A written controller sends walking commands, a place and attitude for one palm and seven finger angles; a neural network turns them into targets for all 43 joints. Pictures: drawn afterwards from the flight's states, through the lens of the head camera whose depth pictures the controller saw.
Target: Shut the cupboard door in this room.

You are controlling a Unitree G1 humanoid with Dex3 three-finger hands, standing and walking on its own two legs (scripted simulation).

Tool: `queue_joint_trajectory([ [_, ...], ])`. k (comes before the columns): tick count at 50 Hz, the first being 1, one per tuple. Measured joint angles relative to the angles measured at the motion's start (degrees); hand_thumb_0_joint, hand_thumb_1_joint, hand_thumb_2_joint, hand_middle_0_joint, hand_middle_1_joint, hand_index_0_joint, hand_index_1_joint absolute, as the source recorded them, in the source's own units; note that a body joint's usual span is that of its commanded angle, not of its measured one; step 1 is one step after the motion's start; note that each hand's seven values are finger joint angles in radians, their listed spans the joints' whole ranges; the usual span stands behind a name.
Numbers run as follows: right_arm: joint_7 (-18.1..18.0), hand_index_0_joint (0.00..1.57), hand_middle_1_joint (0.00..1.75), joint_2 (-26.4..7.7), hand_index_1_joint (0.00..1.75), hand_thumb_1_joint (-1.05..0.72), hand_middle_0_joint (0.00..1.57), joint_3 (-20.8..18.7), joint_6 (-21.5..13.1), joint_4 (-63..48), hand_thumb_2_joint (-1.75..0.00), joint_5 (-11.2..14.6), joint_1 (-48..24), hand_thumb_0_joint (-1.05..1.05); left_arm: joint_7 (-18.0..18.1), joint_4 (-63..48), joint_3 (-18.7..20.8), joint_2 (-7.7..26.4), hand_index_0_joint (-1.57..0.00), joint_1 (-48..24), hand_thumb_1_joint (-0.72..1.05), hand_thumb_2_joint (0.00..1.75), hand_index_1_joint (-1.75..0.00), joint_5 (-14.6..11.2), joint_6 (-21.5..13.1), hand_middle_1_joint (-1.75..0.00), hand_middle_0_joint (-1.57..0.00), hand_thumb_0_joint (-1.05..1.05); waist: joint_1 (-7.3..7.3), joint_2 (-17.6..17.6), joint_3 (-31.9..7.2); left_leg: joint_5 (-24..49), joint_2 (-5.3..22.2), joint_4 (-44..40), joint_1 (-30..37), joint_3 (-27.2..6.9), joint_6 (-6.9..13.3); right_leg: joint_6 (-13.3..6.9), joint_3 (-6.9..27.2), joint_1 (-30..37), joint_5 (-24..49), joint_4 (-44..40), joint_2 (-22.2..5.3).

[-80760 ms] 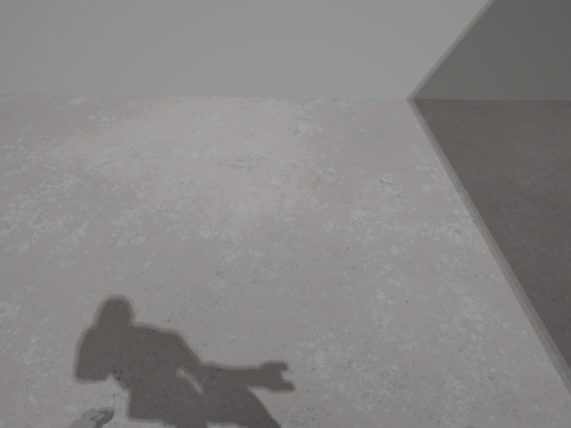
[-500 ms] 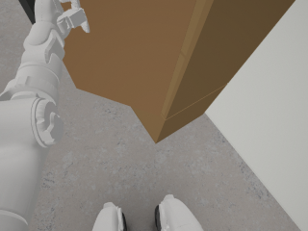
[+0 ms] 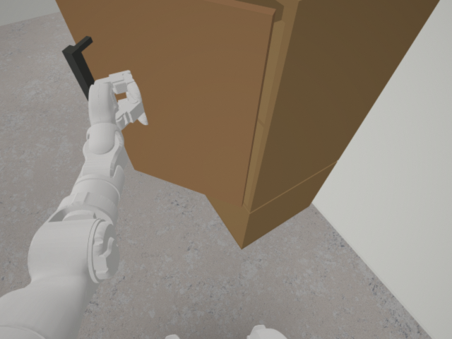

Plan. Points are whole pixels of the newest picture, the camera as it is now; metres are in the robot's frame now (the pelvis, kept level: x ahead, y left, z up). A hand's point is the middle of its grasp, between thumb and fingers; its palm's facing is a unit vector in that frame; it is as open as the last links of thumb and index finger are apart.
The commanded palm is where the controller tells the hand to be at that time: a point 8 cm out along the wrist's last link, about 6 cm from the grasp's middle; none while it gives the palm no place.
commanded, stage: pull the fist back off the door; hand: left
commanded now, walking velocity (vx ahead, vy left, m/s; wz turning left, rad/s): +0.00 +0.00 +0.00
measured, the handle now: (90, 71) +0.63 +0.21 +0.11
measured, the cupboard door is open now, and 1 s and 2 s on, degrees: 37 37 37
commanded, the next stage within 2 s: draw the hand back to the body in 0.26 s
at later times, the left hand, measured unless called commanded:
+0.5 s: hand (133, 119) +0.47 +0.11 +0.12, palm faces +0.10 -1.00 +0.02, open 3.1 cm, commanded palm +0.41 +0.16 +0.12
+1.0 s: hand (59, 194) +0.31 +0.18 +0.16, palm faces +0.12 -0.98 -0.14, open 3.0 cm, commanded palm +0.28 +0.24 +0.17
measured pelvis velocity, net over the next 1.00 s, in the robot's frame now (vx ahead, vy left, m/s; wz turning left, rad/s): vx -0.01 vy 0.01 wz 0.02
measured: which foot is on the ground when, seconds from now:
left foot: down 0.00-1.00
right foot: down 0.00-1.00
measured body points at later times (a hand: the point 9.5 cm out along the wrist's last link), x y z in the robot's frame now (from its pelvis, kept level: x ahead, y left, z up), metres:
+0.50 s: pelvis -0.01 +0.00 +0.00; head +0.05 -0.01 +0.45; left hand +0.46 +0.16 +0.12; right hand +0.04 -0.25 -0.12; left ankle +0.00 +0.12 -0.70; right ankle -0.01 -0.11 -0.70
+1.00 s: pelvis -0.01 +0.01 +0.03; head -0.03 -0.01 +0.48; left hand +0.30 +0.23 +0.17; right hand +0.18 -0.23 -0.05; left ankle +0.00 +0.12 -0.70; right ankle -0.01 -0.11 -0.70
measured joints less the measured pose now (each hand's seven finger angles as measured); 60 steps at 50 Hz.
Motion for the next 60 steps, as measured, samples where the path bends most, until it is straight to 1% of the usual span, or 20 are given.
queue_joint_trajectory([
  [3, -0.5, 0.2, 0.3, -0.5, 0.3, -0.9, 0.2, -0.6, 0.1, -0.4, -0.9, 0.6, -1.8, 0.0, -0.5, -1.9, -2.0, -2.4, -1.29, 3.2, 0.9, 0.9, -1.5, -2.0, 1.0, -1.5, -1.3, 0.01, 1.16, -0.4, 0.6, 0.4, -0.2, -0.8, 1.5, -0.3, 0.0, 0.0, -0.3, 1.7, 0.2, -0.8, -0.2],
  [5, -0.9, 0.2, 0.3, -0.8, 0.3, -0.9, 0.2, -0.9, -0.2, -0.6, -0.9, 0.8, -3.4, 0.0, -0.2, -4.1, -2.8, -4.2, -1.29, 5.5, 0.9, 0.9, -1.5, -3.0, 0.3, -1.5, -1.3, 0.01, 1.8, -0.7, 1.2, 0.5, -0.4, -1.0, 2.3, -0.5, 0.0, 0.0, -0.5, 2.5, 0.3, -1.0, -0.3],
  [7, -1.3, 0.2, 0.3, -0.9, 0.3, -0.9, 0.2, -1.1, -0.8, -0.7, -0.9, 0.9, -5.1, 0.0, 0.5, -6.6, -3.6, -5.8, -1.29, 7.4, 0.9, 0.9, -1.5, -3.4, -1.1, -1.5, -1.3, 0.01, 2.32, -1.0, 1.6, 0.6, -0.5, -0.9, 2.7, -0.6, 0.0, 0.0, -0.6, 2.9, 0.2, -0.8, -0.4],
  [10, -1.8, 0.2, 0.3, -0.7, 0.3, -0.9, 0.2, -1.2, -1.5, -0.5, -0.9, 1.0, -7.6, 0.0, 1.4, -9.5, -5.0, -7.0, -1.3, 8.8, 0.9, 0.9, -1.5, -2.6, -3.4, -1.5, -1.3, 0.02, 2.78, -1.3, 1.8, 0.4, -0.7, -0.4, 2.9, -0.7, 0.0, 0.0, -0.7, 3.0, -0.2, 0.1, -0.7],
  [12, -1.9, 0.2, 0.3, -0.4, 0.3, -0.9, 0.2, -1.0, -1.7, -0.3, -0.9, 1.2, -9.1, 0.0, 1.7, -9.7, -6.0, -7.0, -1.3, 8.6, 0.9, 0.9, -1.5, -1.8, -3.9, -1.5, -1.3, 0.02, 2.94, -1.3, 1.6, 0.3, -0.9, -0.1, 2.9, -0.7, 0.0, 0.0, -0.7, 3.0, -0.4, 0.6, -0.9],
  [15, -2.3, 0.2, 0.3, 0.2, 0.3, -0.9, 0.2, -0.4, -1.4, -0.2, -0.9, 1.6, -10.6, 0.0, 1.6, -7.4, -6.6, -6.3, -1.3, 6.6, 0.9, 0.9, -1.5, -1.1, -2.5, -1.5, -1.3, 0.02, 2.91, -1.2, 1.3, 0.4, -1.1, -0.2, 3.2, -0.7, 0.0, 0.1, -0.7, 3.2, -0.6, 0.9, -1.1],
  [17, -2.4, 0.2, 0.3, 0.7, 0.3, -0.9, 0.2, 0.2, -1.2, -0.3, -0.9, 1.8, -11.0, 0.0, 1.4, -4.8, -6.4, -5.6, -1.3, 4.7, 0.9, 0.9, -1.5, -1.5, -0.6, -1.5, -1.3, 0.01, 2.76, -1.0, 1.3, 0.7, -1.2, -0.5, 3.4, -0.8, 0.0, 0.1, -0.8, 3.4, -0.4, 0.6, -1.2],
  [19, -2.6, 0.2, 0.3, 1.1, 0.3, -0.9, 0.2, 0.9, -1.1, -0.4, -0.9, 1.9, -11.1, 0.0, 1.1, -2.7, -5.1, -5.1, -1.3, 3.2, 0.9, 0.9, -1.5, -2.4, 1.0, -1.5, -1.3, 0.01, 2.57, -1.1, 1.4, 1.1, -1.3, -1.0, 3.6, -0.7, 0.0, 0.1, -0.7, 3.5, -0.1, 0.2, -1.2],
  [21, -2.7, 0.2, 0.3, 1.6, 0.3, -0.9, 0.2, 1.3, -1.1, -0.6, -0.9, 1.9, -10.6, 0.0, 0.7, -1.9, -3.7, -4.6, -1.3, 2.6, 0.9, 0.9, -1.5, -3.3, 1.6, -1.5, -1.3, 0.01, 2.43, -1.2, 1.5, 1.4, -1.2, -1.5, 3.7, -0.6, 0.0, 0.0, -0.6, 3.4, 0.3, -0.2, -1.2],
  [24, -2.6, 0.2, 0.3, 1.9, 0.3, -0.9, 0.2, 1.5, -1.0, -1.1, -0.9, 1.8, -9.0, 0.0, -0.4, -5.2, -1.9, -4.2, -1.3, 5.3, 0.9, 0.89, -1.5, -3.7, 0.0, -1.5, -1.3, 0.01, 2.7, -1.3, 1.3, 1.6, -1.0, -2.1, 4.1, 0.1, 0.0, 0.0, 0.1, 3.5, 0.6, -0.6, -0.9],
  [26, -2.5, 0.2, 0.3, 1.8, 0.3, -0.9, 0.2, 1.2, -0.9, -1.2, -0.9, 1.9, -7.6, 0.0, -1.2, -9.3, -2.0, -4.1, -1.29, 9.1, 0.9, 0.89, -1.5, -3.6, -1.4, -1.5, -1.3, 0.02, 3.13, -1.0, 1.0, 1.4, -0.8, -2.5, 4.8, 0.6, 0.0, 0.0, 0.6, 3.9, 0.6, -0.8, -0.7],
  [28, -2.4, 0.2, 0.3, 1.5, 0.3, -0.9, 0.2, 0.8, -0.5, -1.2, -0.9, 2.2, -6.2, 0.0, -2.4, -13.6, -2.7, -4.1, -1.29, 13.5, 0.9, 0.9, -1.5, -3.7, -1.6, -1.5, -1.3, 0.01, 3.78, -0.5, 0.6, 1.2, -0.7, -3.0, 6.0, 1.0, 0.0, 0.1, 1.0, 5.0, 0.6, -1.3, -0.6],
  [30, -2.5, 0.2, 0.3, 1.1, 0.3, -0.9, 0.2, 0.4, 0.0, -1.1, -0.9, 2.8, -5.2, 0.0, -3.6, -18.0, -3.6, -4.4, -1.29, 18.1, 0.9, 0.9, -1.5, -4.6, -0.3, -1.5, -1.3, 0.01, 4.51, -0.1, 0.4, 1.2, -0.7, -3.8, 7.8, 1.2, 0.1, 0.2, 1.2, 6.8, 0.6, -2.2, -0.5],
  [35, -4.0, 0.2, 0.3, 0.7, 0.3, -0.9, 0.2, 0.3, 0.4, -0.9, -0.9, 4.3, -5.3, 0.01, -5.2, -28.2, -4.9, -5.7, -1.29, 27.7, 0.9, 0.9, -1.5, -8.0, 5.7, -1.5, -1.3, 0.01, 5.99, 0.1, 1.1, 1.9, -0.8, -6.8, 13.4, 1.1, 0.2, 0.4, 1.1, 12.6, 1.5, -5.6, -0.5],
  [42, -5.8, 0.2, 0.3, 0.3, 0.3, -0.9, 0.2, 0.7, -2.3, -2.1, -0.9, 5.0, -10.7, 0.01, -6.5, -41.7, -7.6, -5.1, -1.29, 35.3, 0.9, 0.9, -1.5, -8.7, 8.6, -1.5, -1.3, 0.02, 7.94, -0.3, 2.4, 3.3, -1.4, -9.4, 18.3, 0.5, 0.4, 0.5, 0.5, 18.0, 2.9, -8.6, -1.0],
  [45, -6.1, 0.2, 0.3, 0.0, 0.3, -0.9, 0.2, 1.1, -2.9, -3.1, -0.9, 5.6, -13.3, 0.01, -8.2, -45.8, -8.3, -4.8, -1.27, 38.0, 0.9, 0.9, -1.47, -9.9, 11.7, -1.47, -1.27, 0.01, 8.98, 0.0, 2.4, 4.0, -1.8, -10.8, 20.2, 0.4, 0.6, 0.7, 0.4, 19.9, 3.3, -9.7, -1.3],
  [48, -7.0, 0.2, 0.3, 0.6, 0.3, -0.9, 0.2, 1.6, -2.2, -4.4, -0.9, 5.3, -16.2, 0.01, -6.1, -51.6, -10.1, -3.6, -1.23, 43.2, 0.9, 0.9, -1.43, -7.2, 13.5, -1.43, -1.23, 0.01, 9.46, -0.1, 3.0, 5.2, -2.3, -13.6, 23.6, 0.7, 0.7, 1.0, 0.7, 22.9, 4.2, -11.9, -1.8],
  [51, -7.7, 0.2, 0.3, 1.4, 0.3, -0.9, 0.2, 2.3, -1.5, -5.6, -0.9, 5.1, -18.3, 0.01, -4.1, -56.9, -11.1, -2.7, -1.17, 48.5, 0.9, 0.9, -1.36, -5.5, 14.7, -1.36, -1.18, 0.01, 10.07, -0.5, 4.1, 6.5, -2.7, -16.4, 26.6, 0.6, 0.8, 1.1, 0.5, 26.0, 5.3, -14.5, -2.0],
  [55, -8.2, 0.2, 0.3, 2.0, 0.3, -0.9, 0.2, 3.3, -1.4, -6.3, -0.9, 4.7, -19.7, 0.01, -1.9, -62.4, -11.3, -1.9, -1.08, 53.6, 0.9, 0.89, -1.26, -4.0, 16.5, -1.26, -1.08, 0.01, 11.26, -0.9, 6.0, 7.8, -2.9, -19.2, 29.8, 0.0, 0.8, 1.1, -0.1, 29.7, 6.7, -17.8, -2.0],
  [60, -8.2, 0.2, 0.3, 2.4, 0.3, -0.9, 0.2, 4.1, -2.2, -5.8, -0.9, 3.8, -19.7, 0.01, 0.1, -69.8, -10.3, -0.8, -0.95, 59.0, 0.9, 0.89, -1.12, -3.0, 17.7, -1.12, -0.96, 0.02, 12.49, 0.0, 7.3, 8.9, -3.3, -22.0, 32.9, -0.4, 1.0, 1.3, -0.5, 33.1, 8.0, -21.1, -2.3],
])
